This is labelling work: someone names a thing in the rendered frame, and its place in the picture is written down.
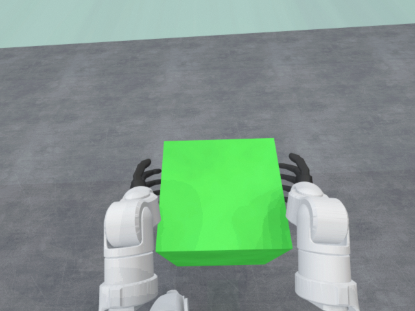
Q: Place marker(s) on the robot left forearm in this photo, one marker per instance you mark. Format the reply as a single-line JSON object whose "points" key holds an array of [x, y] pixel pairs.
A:
{"points": [[129, 278]]}

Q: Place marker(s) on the carton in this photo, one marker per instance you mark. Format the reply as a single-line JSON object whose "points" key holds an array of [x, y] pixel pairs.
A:
{"points": [[221, 203]]}

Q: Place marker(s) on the robot left hand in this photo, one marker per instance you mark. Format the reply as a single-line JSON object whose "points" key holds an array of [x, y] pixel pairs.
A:
{"points": [[140, 176]]}

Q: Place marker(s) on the robot right forearm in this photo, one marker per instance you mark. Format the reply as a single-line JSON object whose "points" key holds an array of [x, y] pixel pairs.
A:
{"points": [[323, 239]]}

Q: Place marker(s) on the left robot thigh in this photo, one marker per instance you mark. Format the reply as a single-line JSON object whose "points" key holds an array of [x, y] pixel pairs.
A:
{"points": [[171, 302]]}

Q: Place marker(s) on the robot right hand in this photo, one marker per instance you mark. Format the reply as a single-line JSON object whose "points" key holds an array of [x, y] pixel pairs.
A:
{"points": [[301, 171]]}

